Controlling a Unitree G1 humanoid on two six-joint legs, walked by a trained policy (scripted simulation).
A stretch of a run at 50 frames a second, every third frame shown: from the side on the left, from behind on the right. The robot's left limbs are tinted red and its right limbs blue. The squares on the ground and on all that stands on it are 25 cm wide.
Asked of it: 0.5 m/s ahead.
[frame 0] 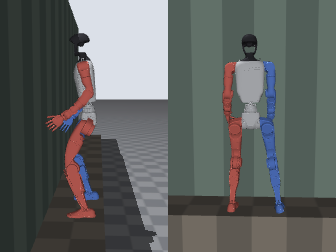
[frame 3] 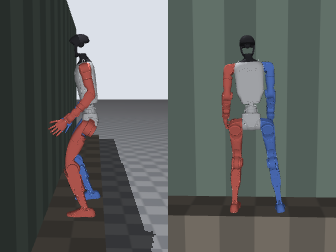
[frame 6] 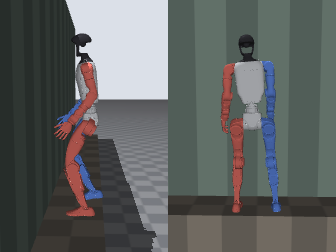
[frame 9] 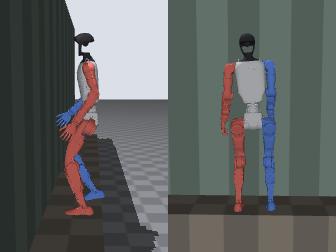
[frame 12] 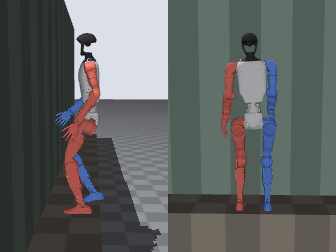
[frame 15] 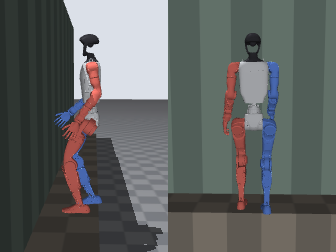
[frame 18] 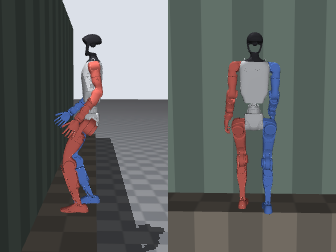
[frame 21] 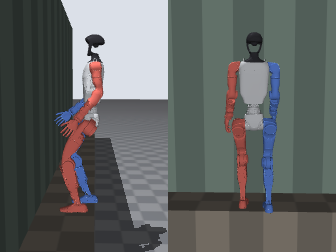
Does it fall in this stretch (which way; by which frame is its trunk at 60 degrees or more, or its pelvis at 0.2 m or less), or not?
no
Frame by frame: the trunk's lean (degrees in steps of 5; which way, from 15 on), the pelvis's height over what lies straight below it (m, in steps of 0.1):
0: 5, 0.8
3: 10, 0.8
6: 10, 0.8
9: 10, 0.8
12: 5, 0.8
15: 0, 0.7
18: 0, 0.7
21: 5, 0.7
